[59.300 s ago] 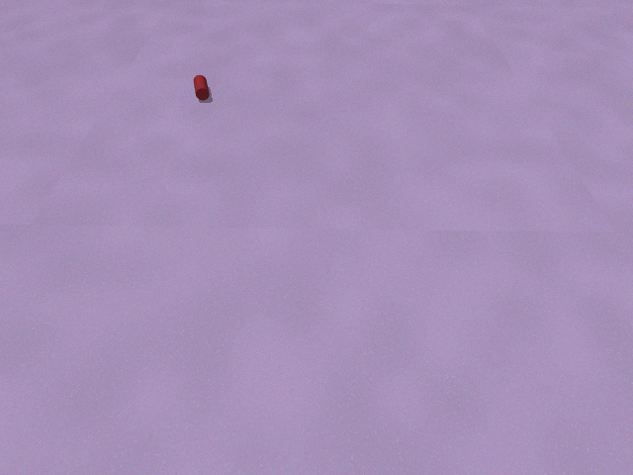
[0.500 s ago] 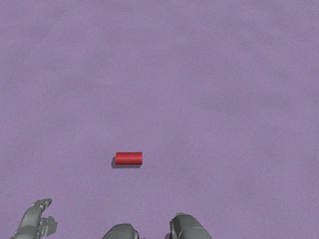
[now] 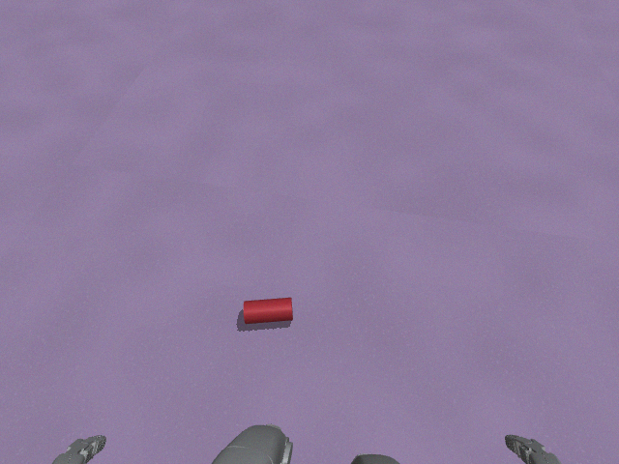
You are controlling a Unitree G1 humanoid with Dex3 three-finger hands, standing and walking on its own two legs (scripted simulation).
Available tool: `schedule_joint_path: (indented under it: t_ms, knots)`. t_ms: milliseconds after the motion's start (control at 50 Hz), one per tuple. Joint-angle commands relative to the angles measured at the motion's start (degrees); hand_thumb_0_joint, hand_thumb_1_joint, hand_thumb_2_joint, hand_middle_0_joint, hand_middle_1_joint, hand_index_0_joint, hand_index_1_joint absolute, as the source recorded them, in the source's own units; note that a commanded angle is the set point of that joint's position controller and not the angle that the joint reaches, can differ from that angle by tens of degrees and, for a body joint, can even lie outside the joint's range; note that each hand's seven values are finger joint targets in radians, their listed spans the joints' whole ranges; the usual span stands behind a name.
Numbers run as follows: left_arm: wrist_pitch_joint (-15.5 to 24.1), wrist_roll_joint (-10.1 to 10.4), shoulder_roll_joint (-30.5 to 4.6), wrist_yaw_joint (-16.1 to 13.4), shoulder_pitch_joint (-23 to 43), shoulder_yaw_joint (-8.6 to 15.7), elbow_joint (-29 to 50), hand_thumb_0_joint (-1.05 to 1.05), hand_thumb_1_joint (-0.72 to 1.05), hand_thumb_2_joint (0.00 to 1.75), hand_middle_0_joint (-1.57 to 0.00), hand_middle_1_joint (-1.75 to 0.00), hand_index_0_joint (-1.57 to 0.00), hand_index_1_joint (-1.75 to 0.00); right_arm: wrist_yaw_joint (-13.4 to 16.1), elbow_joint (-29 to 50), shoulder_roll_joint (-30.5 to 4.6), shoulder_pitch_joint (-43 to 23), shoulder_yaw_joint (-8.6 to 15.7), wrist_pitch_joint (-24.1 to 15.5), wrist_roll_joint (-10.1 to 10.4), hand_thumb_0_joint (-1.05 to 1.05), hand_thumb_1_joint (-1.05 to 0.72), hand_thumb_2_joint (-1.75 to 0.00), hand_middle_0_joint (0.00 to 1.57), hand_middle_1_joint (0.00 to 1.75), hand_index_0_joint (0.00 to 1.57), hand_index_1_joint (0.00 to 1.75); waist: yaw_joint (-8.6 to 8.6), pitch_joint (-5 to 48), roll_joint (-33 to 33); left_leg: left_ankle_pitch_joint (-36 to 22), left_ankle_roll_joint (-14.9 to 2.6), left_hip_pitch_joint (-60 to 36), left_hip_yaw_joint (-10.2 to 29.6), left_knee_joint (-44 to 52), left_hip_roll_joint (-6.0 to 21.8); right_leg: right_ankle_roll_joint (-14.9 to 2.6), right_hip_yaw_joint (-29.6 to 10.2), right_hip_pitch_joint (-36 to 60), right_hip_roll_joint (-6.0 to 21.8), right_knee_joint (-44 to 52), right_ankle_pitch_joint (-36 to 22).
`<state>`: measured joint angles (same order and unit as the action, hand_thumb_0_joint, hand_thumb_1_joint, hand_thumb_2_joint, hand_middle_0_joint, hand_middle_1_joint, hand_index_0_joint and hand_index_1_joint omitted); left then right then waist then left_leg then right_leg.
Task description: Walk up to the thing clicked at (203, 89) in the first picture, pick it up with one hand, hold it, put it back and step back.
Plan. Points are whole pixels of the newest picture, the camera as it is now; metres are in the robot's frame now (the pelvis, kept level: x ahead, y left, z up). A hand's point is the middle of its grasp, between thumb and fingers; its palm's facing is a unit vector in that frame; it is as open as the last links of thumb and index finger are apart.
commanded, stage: step back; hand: left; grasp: from above
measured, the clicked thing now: (268, 310) +0.60 +0.17 -0.73
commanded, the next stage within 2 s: none
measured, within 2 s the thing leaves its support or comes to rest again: neither
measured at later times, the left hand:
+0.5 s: hand out of the picture -0.05 +0.29 -0.15, palm faces +0.01 -0.93 -0.37, open 7.4 cm
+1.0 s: hand out of the picture -0.17 +0.25 -0.15, palm faces +0.05 -0.92 -0.40, open 7.4 cm
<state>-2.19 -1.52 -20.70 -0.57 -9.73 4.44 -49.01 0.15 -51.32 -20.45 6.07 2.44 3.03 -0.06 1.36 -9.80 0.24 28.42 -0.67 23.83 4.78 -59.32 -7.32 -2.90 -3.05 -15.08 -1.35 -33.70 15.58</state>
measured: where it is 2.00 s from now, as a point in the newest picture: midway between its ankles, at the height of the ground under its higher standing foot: outside the picture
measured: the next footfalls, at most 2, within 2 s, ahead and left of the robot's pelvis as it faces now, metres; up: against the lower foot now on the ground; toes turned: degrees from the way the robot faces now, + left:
left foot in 0.20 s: -0.06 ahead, +0.13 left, +0.00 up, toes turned +0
right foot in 0.60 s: -0.17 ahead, -0.13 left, +0.00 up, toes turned +2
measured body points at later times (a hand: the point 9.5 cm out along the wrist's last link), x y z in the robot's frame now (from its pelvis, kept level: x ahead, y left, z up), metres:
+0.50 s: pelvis -0.14 +0.01 +0.00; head -0.07 +0.04 +0.44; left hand -0.05 +0.34 -0.13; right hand -0.02 -0.29 -0.10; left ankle -0.10 +0.13 -0.73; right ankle -0.19 -0.14 -0.67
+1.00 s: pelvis -0.31 -0.02 -0.02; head -0.25 +0.00 +0.43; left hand -0.18 +0.30 -0.12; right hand -0.21 -0.32 -0.13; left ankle -0.32 +0.08 -0.73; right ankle -0.21 -0.13 -0.73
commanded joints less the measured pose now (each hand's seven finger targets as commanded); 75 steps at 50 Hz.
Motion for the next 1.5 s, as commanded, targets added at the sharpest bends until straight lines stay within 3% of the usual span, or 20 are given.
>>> schedule_joint_path:
  t_ms: [0,180,240,320,540,580,640,720,840,920,960,1000,1060,1200,1300,1340,1360,1380,1440,1480]
  knots:
    - [1.6,-0.5,-12.4,-1.1,4.9,3.8,7.7,0.0,0.9,0.9,-0.2,-0.3,-0.2,-0.3,1.1,3.5,-11.6,4.0,2.7,-1.8,0.2,0.0,-0.9,-0.9,0.2,0.3,0.2,0.3,-0.98,9.4,4.3,-0.2,1.67,-0.6,2.5,-6.0,-0.4,-9.59,-11.0,1.1,12.3,10.2,-22.9]
    - [-1.0,0.5,-12.8,-0.2,2.3,2.9,9.9,0.0,0.9,0.9,-0.2,-0.3,-0.2,-0.3,1.7,3.4,-11.6,9.0,3.9,-3.3,-1.7,0.0,-0.9,-0.9,0.2,0.3,0.2,0.3,-1.86,15.2,7.7,-21.7,-0.39,-14.9,-0.3,39.1,8.3,-2.6,-7.4,4.9,8.7,-2.1,-18.3]
    - [-0.7,-0.3,-12.7,-1.1,7.1,4.0,11.0,0.0,0.9,0.9,-0.2,-0.3,-0.2,-0.3,1.4,6.3,-23.4,2.1,6.3,-3.4,-2.1,0.0,-0.9,-0.9,0.2,0.3,0.2,0.3,-4.78,8.7,-15.3,-29.4,-17.81,-3.7,28.5,44.0,33.8,2.86,-7.7,-8.1,-2.5,-29.3,21.2]
    - [-1.0,1.0,-11.7,-0.3,-0.8,4.1,7.1,0.0,0.9,0.9,-0.2,-0.3,-0.2,-0.3,1.9,7.5,-14.7,-2.5,3.9,-3.9,-2.3,0.0,-0.9,-0.9,0.2,0.3,0.2,0.3,1.01,9.0,-5.9,-40.9,-9.57,-12.3,6.1,35.8,19.5,1.82,-9.3,-13.8,-5.8,-38.9,11.4]
    - [0.6,0.1,-10.2,0.1,-5.3,3.7,4.7,0.0,0.9,0.9,-0.2,-0.3,-0.2,-0.3,1.8,9.1,-17.1,1.2,4.8,-2.1,-1.3,0.0,-0.9,-0.9,0.2,0.3,0.2,0.3,-1.61,16.0,-12.2,-39.0,-10.58,-17.4,5.6,26.4,19.9,3.21,1.5,1.2,-0.1,4.6,3.5]
    - [1.1,-0.6,-12.2,0.2,-8.6,4.2,2.8,0.0,0.9,0.9,-0.2,-0.3,-0.2,-0.3,1.5,9.8,-15.3,-0.5,4.2,-1.4,-0.3,0.0,-0.9,-0.9,0.2,0.3,0.2,0.3,0.13,16.6,-8.3,-27.8,-6.16,-8.0,3.6,23.3,16.4,0.69,-1.0,9.7,1.4,10.3,-6.4]
    - [1.0,-1.0,-22.6,0.1,1.2,6.3,8.1,0.0,0.9,0.9,-0.2,-0.3,-0.2,-0.3,2.7,10.4,-13.5,-0.9,4.5,-1.3,0.2,0.0,-0.9,-0.9,0.2,0.3,0.2,0.3,1.1,9.1,16.6,8.4,0.67,-0.6,2.4,-6.2,4.4,-15.22,-28.9,-10.1,25.1,16.1,-10.3]
    - [1.1,-0.9,-14.3,-0.6,4.7,4.6,8.8,0.0,0.9,0.9,-0.2,-0.3,-0.2,-0.3,2.1,6.9,-11.9,3.6,3.2,-2.0,0.4,0.0,-0.9,-0.9,0.2,0.3,0.2,0.3,-1.57,8.5,8.9,0.1,0.6,3.4,3.2,-8.7,0.1,-8.0,-8.4,-0.9,11.7,7.1,-25.0]
    - [0.5,-1.1,-13.7,-1.5,-0.4,4.1,10.1,0.0,0.9,0.9,-0.2,-0.3,-0.2,-0.3,2.5,7.9,-10.5,4.3,2.5,-3.1,-0.6,0.0,-0.9,-0.9,0.2,0.3,0.2,0.3,1.39,12.8,12.3,3.2,1.53,3.5,-1.0,12.7,5.1,-9.69,-11.2,14.3,15.3,3.1,-32.6]
    - [-1.1,0.2,-13.2,-0.7,2.2,3.1,11.4,0.0,0.9,0.9,-0.2,-0.3,-0.2,-0.3,2.0,5.2,-11.2,10.3,3.8,-3.6,-1.5,0.0,-0.9,-0.9,0.2,0.3,0.2,0.3,-1.22,15.8,8.0,-20.2,-0.69,-12.0,-2.6,38.0,6.6,-4.38,-7.4,6.5,11.1,-5.4,-23.3]
    - [-1.2,0.8,-9.3,-0.6,1.6,2.2,12.2,0.0,0.9,0.9,-0.2,-0.3,-0.2,-0.3,1.9,6.5,-19.9,6.8,5.6,-3.4,-2.7,0.0,-0.9,-0.9,0.2,0.3,0.2,0.3,-0.4,14.2,-11.4,-33.7,-9.25,-19.9,21.9,39.7,25.7,0.99,0.4,-15.8,-3.1,-19.6,14.5]
    - [-1.4,-0.1,-14.3,-1.5,5.6,4.1,11.0,0.0,0.9,0.9,-0.2,-0.3,-0.2,-0.3,2.2,7.9,-22.5,2.5,6.1,-3.7,-2.2,0.0,-0.9,-0.9,0.2,0.3,0.2,0.3,-2.86,8.8,-11.7,-30.0,-18.28,-0.2,27.9,42.0,33.9,2.03,-9.2,-8.4,-1.7,-37.5,21.1]
    - [-1.9,1.0,-12.4,-0.5,-1.5,4.0,7.4,0.0,0.9,0.9,-0.2,-0.3,-0.2,-0.3,2.3,9.1,-15.1,-3.9,3.8,-3.7,-2.7,0.0,-0.9,-0.9,0.2,0.3,0.2,0.3,2.32,7.4,-5.9,-32.0,-10.67,-4.1,7.8,38.5,20.8,1.92,-9.9,-12.1,-5.6,-43.6,11.4]
    - [0.0,0.1,-10.9,-0.3,-2.0,2.5,7.1,0.0,0.9,0.9,-0.2,-0.3,-0.2,-0.3,1.8,8.5,-14.8,2.5,4.2,-2.5,-1.7,0.0,-0.9,-0.9,0.2,0.3,0.2,0.3,-2.24,14.3,-11.2,-36.2,-13.71,-23.6,5.8,31.8,21.6,5.89,-2.8,-11.6,0.0,-16.9,14.2]
    - [0.8,0.2,-11.6,-0.1,-10.8,3.0,-0.1,0.0,0.9,0.9,-0.2,-0.3,-0.2,-0.3,1.0,9.0,-16.8,-0.7,4.1,-0.1,-1.3,0.0,-0.9,-0.9,0.2,0.3,0.2,0.3,0.76,17.6,-11.2,-22.7,-8.19,-10.8,2.0,26.6,17.6,1.82,4.8,7.0,-0.6,11.0,1.5]
    - [1.0,-1.4,-19.7,0.1,-9.6,5.3,1.2,0.0,0.9,0.9,-0.2,-0.3,-0.2,-0.3,1.1,10.9,-10.1,-0.3,2.5,-0.4,-0.8,0.0,-0.9,-0.9,0.2,0.3,0.2,0.3,1.25,11.2,12.1,2.7,-0.91,11.9,-2.3,11.4,4.0,-4.1,-21.2,6.2,14.8,14.3,11.3]
    - [0.7,-1.8,-25.2,-0.2,-3.8,6.0,4.0,0.0,0.9,0.9,-0.2,-0.3,-0.2,-0.3,2.1,11.4,-12.1,-3.4,3.8,-0.2,-1.2,0.0,-0.9,-0.9,0.2,0.3,0.2,0.3,4.12,7.2,16.2,7.1,1.5,7.1,3.4,-0.4,3.4,-13.68,-31.8,-11.0,26.3,20.7,15.1]
    - [1.0,-1.2,-24.1,-0.6,1.2,5.8,5.2,0.0,0.9,0.9,-0.2,-0.3,-0.2,-0.3,2.2,10.0,-15.0,-2.5,5.0,-0.2,-1.0,0.0,-0.9,-0.9,0.2,0.3,0.2,0.3,1.83,2.4,14.7,4.5,1.31,2.7,6.3,-6.2,6.3,-14.35,-32.9,-21.0,27.7,23.6,20.8]
    - [2.1,-1.2,-15.3,-0.8,6.1,3.6,5.3,0.0,0.9,0.9,-0.2,-0.3,-0.2,-0.3,1.1,5.4,-13.0,3.8,3.7,-0.5,-0.7,0.0,-0.9,-0.9,0.2,0.3,0.2,0.3,-3.13,4.2,5.4,-5.2,1.1,4.0,5.0,-8.6,0.8,-6.1,-8.4,-9.4,12.5,12.7,2.8]
    - [2.8,-1.3,-15.5,-0.6,1.0,4.2,4.3,0.0,0.9,0.9,-0.2,-0.3,-0.2,-0.3,1.0,5.0,-12.4,4.8,3.4,-1.3,-1.1,0.0,-0.9,-0.9,0.2,0.3,0.2,0.3,-0.29,7.0,6.8,-6.1,1.92,5.4,3.8,-7.1,1.5,-5.54,-9.5,-3.4,11.1,12.2,8.7]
